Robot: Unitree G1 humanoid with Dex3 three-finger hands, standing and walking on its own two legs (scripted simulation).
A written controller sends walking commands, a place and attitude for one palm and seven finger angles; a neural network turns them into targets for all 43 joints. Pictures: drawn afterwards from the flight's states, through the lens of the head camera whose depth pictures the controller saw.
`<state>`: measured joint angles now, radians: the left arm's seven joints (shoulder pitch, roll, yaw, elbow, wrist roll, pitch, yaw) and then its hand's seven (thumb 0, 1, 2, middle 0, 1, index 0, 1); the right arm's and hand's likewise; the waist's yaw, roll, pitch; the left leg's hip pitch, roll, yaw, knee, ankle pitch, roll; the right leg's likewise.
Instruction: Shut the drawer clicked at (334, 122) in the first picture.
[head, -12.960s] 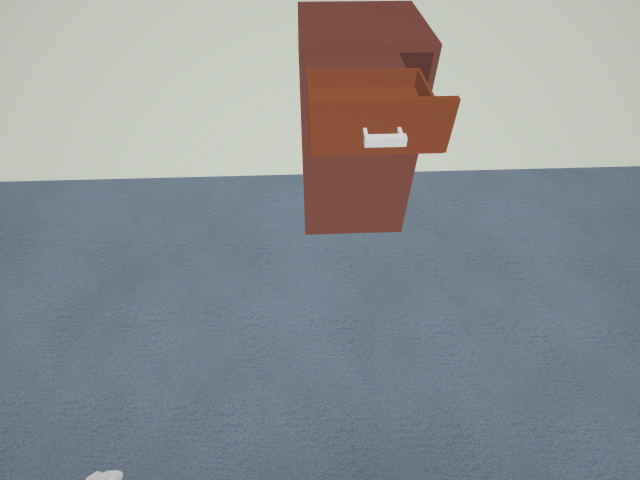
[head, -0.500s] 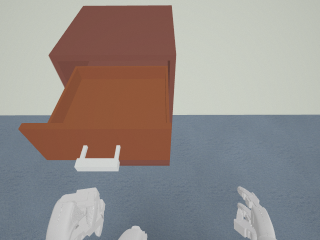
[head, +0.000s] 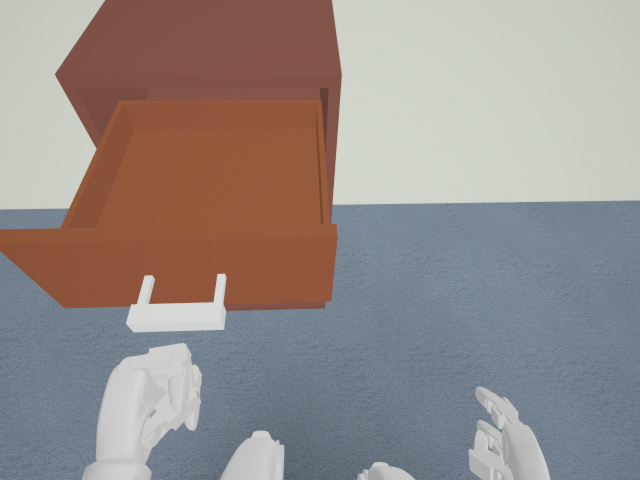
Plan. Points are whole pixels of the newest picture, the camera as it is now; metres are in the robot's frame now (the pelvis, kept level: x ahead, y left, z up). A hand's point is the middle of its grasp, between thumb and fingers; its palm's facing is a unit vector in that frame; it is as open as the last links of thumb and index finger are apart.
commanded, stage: bring the fist close to the handle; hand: left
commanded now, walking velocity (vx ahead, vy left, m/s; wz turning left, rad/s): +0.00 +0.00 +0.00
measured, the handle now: (181, 300) +0.33 +0.19 +0.03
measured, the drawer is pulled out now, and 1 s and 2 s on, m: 0.30 0.29 0.17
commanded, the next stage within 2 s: push the drawer shut in 0.58 s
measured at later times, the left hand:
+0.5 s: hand (199, 389) +0.22 +0.14 +0.03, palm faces +0.04 -1.00 -0.01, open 3.3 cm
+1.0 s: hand (205, 362) +0.25 +0.15 +0.03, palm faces +0.03 -1.00 -0.03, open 3.1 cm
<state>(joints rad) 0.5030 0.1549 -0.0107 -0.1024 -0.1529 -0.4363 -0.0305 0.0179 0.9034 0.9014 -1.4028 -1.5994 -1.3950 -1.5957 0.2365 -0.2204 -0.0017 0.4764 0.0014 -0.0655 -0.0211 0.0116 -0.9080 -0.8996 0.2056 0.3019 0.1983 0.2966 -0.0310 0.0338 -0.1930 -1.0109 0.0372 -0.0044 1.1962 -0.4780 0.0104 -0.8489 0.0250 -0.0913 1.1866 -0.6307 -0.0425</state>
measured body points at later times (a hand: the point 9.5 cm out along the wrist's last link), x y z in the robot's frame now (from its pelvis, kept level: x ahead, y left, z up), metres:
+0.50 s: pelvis -0.01 +0.02 -0.01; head +0.07 +0.03 +0.43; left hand +0.21 +0.20 +0.03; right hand +0.18 -0.21 -0.09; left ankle +0.05 +0.11 -0.64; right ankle -0.03 -0.10 -0.64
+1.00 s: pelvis -0.01 +0.01 -0.01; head +0.07 +0.02 +0.43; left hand +0.25 +0.20 +0.03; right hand +0.17 -0.22 -0.10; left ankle +0.05 +0.11 -0.64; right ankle -0.03 -0.10 -0.64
